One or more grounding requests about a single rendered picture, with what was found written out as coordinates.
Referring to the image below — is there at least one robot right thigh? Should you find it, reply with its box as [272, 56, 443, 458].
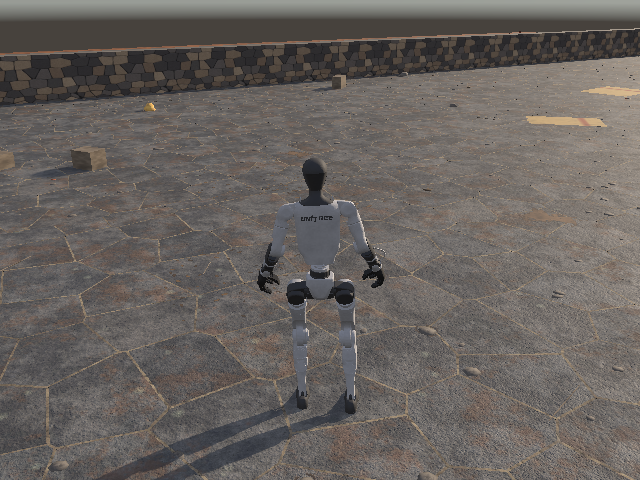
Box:
[334, 279, 355, 348]

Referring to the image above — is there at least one robot right hand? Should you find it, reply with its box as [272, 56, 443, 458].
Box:
[362, 266, 385, 288]

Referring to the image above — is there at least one robot left hand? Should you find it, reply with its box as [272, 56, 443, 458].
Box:
[257, 267, 280, 294]

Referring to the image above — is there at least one robot right forearm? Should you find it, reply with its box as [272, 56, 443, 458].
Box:
[361, 237, 382, 272]

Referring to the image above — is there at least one left robot upper arm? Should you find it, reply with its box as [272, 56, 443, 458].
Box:
[269, 202, 296, 258]

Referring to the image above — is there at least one humanoid robot head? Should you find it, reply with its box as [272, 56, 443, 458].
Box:
[299, 158, 334, 206]

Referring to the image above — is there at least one right robot upper arm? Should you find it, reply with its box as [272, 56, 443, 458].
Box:
[337, 200, 370, 254]

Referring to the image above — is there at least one robot left forearm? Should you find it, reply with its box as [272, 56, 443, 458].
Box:
[260, 242, 279, 278]

